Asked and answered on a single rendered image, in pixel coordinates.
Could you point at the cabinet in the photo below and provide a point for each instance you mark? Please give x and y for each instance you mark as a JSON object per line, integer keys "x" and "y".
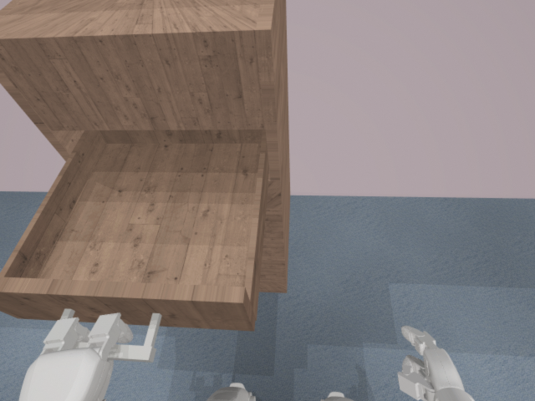
{"x": 76, "y": 65}

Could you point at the handle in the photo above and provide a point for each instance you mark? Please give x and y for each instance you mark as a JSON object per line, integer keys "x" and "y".
{"x": 134, "y": 353}

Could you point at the robot left hand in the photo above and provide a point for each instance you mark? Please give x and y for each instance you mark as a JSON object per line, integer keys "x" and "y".
{"x": 64, "y": 373}

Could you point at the robot right hand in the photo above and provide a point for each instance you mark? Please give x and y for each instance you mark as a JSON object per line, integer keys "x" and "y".
{"x": 421, "y": 380}

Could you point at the drawer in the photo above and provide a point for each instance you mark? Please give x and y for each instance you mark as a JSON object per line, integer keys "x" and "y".
{"x": 148, "y": 221}

